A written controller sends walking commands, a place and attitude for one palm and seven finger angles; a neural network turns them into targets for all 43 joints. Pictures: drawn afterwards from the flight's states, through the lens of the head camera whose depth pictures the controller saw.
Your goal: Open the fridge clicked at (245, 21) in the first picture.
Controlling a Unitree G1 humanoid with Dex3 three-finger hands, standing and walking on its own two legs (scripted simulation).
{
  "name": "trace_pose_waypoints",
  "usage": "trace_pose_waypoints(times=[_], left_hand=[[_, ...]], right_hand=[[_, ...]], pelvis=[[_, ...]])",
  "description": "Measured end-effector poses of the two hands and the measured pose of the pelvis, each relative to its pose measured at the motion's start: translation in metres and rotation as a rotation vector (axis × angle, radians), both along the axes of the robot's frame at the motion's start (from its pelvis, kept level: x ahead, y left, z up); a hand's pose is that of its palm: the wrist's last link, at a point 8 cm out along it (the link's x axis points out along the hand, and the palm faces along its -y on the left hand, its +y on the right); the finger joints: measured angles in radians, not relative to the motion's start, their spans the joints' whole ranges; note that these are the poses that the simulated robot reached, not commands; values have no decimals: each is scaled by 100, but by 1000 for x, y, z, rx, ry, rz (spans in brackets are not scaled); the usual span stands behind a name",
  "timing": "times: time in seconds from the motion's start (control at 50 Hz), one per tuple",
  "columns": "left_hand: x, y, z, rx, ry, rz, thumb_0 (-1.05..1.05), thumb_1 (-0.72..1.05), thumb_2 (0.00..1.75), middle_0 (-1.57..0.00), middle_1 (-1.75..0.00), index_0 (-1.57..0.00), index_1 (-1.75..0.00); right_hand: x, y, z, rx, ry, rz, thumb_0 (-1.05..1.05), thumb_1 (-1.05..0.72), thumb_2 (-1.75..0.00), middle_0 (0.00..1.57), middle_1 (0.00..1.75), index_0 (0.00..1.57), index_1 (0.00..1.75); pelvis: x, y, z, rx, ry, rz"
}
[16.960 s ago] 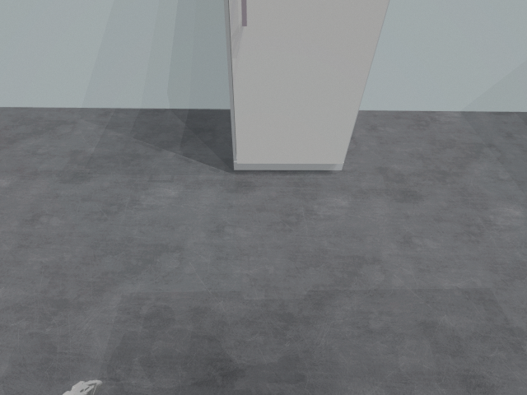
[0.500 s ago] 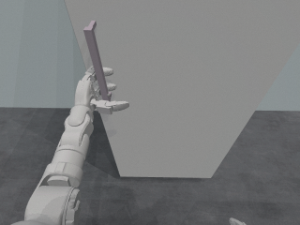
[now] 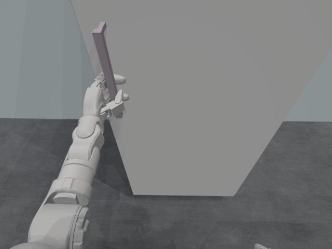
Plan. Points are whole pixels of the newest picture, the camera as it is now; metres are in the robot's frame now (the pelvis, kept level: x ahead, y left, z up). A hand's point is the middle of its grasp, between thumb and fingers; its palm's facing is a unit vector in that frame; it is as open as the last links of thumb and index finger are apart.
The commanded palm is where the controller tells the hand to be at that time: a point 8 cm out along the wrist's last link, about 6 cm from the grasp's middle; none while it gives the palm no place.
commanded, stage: grip the handle and tug to test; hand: left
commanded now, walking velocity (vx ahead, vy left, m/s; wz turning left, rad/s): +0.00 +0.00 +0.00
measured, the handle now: (112, 76) +0.48 +0.14 +0.18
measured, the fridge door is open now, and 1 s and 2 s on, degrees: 0 0 13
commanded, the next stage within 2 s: pull the door a little, standing still in 0.62 s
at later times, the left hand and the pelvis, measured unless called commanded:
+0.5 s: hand (121, 104) +0.43 +0.12 +0.14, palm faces +0.00 -1.00 +0.00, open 5.4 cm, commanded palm +0.38 +0.16 +0.14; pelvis +0.01 +0.00 +0.00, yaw +0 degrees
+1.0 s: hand (120, 104) +0.42 +0.12 +0.14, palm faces -0.02 -1.00 +0.00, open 5.6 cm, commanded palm +0.36 +0.17 +0.14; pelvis +0.04 -0.01 +0.01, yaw -1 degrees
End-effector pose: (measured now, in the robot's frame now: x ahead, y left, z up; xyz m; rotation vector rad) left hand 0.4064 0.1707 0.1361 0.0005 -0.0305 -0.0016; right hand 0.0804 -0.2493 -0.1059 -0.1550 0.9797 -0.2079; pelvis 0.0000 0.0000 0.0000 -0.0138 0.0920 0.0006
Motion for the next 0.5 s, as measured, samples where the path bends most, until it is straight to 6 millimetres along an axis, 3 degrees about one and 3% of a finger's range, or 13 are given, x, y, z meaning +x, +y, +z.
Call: trace_pose_waypoints(times=[0.5], left_hand=[[-2,-1,0,2,-1,4,1,79,82,-37,-140,-35,-138]], right_hand=[[24,-2,4,12,-38,15,1,-91,-89,20,30,20,30]], pelvis=[[11,-4,2,6,1,-3]])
